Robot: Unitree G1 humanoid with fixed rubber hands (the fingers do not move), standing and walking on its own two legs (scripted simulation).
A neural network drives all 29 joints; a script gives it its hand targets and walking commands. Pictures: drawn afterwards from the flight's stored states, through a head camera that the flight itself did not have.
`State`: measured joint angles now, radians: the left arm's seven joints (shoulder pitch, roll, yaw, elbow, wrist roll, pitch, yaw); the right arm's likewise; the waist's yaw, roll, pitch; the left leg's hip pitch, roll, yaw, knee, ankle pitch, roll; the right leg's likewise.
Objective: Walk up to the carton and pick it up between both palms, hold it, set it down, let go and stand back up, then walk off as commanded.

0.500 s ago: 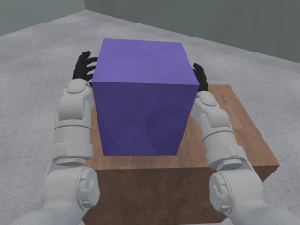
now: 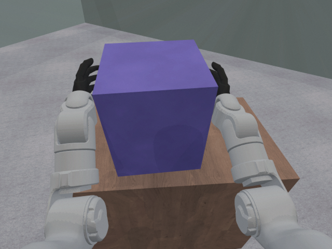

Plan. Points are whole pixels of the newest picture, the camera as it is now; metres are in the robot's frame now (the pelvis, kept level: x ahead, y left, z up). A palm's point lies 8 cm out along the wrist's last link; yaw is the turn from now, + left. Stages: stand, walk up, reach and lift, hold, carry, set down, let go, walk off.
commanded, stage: reach and lift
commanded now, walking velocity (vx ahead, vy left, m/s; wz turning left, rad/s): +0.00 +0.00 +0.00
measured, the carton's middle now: (155, 109) +0.39 -0.01 +0.18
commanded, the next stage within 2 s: hold in 0.10 s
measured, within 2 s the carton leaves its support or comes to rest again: neither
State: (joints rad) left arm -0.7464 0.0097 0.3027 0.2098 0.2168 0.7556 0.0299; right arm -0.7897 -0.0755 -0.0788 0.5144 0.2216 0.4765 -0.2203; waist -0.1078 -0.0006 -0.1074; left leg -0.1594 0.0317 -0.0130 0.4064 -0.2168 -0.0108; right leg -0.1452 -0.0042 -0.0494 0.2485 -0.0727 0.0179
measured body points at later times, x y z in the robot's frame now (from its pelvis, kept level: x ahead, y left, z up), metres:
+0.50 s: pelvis +0.00 -0.01 +0.00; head -0.05 +0.00 +0.45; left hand +0.40 +0.15 +0.26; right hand +0.40 -0.15 +0.23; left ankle +0.00 +0.12 -0.75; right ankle +0.04 -0.13 -0.75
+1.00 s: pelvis +0.00 -0.01 +0.00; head -0.07 +0.00 +0.45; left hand +0.38 +0.14 +0.27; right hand +0.38 -0.16 +0.24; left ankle +0.00 +0.12 -0.75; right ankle +0.04 -0.13 -0.75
